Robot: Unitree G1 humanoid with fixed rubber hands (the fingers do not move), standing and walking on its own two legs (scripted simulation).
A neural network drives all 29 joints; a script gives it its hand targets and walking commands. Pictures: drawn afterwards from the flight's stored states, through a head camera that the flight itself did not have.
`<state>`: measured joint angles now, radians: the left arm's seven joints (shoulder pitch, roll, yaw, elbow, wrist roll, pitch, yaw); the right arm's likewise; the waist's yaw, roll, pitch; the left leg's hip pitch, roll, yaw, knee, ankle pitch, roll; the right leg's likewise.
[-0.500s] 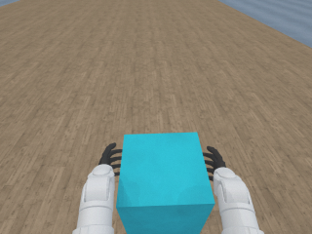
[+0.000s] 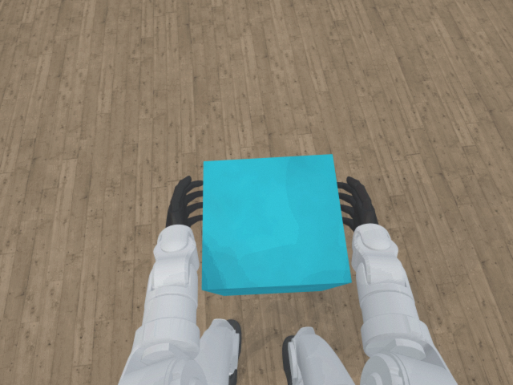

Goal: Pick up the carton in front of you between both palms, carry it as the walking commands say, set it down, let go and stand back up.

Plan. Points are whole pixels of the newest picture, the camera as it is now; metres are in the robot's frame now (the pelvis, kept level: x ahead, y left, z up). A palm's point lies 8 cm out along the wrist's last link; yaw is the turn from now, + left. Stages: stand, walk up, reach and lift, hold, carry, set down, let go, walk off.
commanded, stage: set down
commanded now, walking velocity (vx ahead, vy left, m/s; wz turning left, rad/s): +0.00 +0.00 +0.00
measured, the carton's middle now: (270, 235) +0.37 +0.00 -0.15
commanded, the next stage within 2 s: none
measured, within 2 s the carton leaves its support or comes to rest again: rests again in 1.94 s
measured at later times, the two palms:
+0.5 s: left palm (199, 229) +0.40 +0.14 -0.21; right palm (338, 222) +0.42 -0.15 -0.22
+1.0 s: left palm (213, 237) +0.43 +0.14 -0.38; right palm (325, 226) +0.46 -0.16 -0.38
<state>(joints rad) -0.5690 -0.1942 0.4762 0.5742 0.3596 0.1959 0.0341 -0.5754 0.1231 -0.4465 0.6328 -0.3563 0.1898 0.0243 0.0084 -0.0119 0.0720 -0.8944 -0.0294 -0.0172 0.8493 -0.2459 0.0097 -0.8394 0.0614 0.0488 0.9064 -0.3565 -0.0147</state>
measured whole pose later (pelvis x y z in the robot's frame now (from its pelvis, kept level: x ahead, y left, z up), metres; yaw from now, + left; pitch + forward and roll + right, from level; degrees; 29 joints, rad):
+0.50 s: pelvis -0.01 -0.01 -0.13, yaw +0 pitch +41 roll +0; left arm -0.70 -0.12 0.44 0.62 0.20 0.13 0.10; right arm -0.77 0.01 -0.35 0.76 -0.16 0.13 -0.03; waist 0.00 0.00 -0.21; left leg -1.72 -0.04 -0.04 1.41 -0.40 -0.01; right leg -1.65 0.08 0.00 1.47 -0.53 -0.02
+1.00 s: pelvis -0.04 +0.00 -0.26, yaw +1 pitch +44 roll +0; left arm -0.98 -0.06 0.44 0.65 0.12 0.17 0.18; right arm -1.12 -0.16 -0.27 0.89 -0.08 0.17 -0.03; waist 0.00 0.02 -0.03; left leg -2.16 -0.05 -0.01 1.83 -0.44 -0.02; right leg -2.08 0.07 -0.01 1.92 -0.61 -0.01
